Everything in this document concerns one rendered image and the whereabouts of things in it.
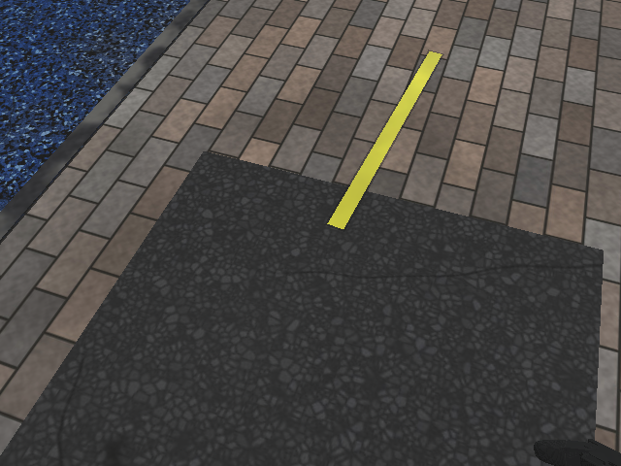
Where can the robot right hand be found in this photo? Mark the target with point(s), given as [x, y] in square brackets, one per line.
[574, 453]

